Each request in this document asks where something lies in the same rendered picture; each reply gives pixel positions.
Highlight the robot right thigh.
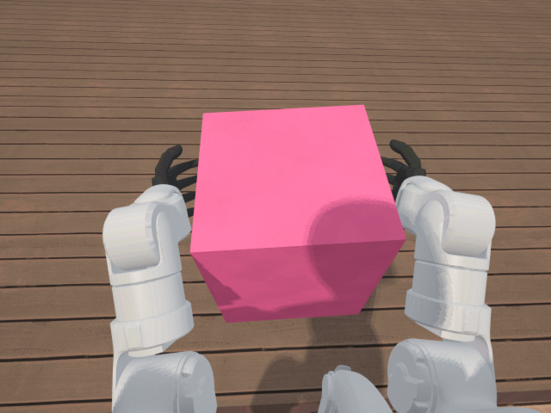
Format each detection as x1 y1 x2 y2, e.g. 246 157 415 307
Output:
321 370 393 413

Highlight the right robot hand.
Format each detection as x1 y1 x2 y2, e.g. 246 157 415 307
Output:
381 139 426 202

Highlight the robot left upper arm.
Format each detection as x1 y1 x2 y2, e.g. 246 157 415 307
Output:
113 351 217 413

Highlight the robot left forearm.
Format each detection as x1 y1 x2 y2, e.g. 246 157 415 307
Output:
102 184 194 413

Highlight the left robot hand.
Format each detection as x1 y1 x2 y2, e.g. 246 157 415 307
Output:
152 145 199 217

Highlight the robot right forearm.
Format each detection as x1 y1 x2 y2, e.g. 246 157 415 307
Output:
395 176 497 396

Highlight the robot right upper arm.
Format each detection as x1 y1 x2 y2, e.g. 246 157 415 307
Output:
387 338 541 413

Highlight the carton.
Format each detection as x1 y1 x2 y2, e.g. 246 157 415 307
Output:
190 105 406 323

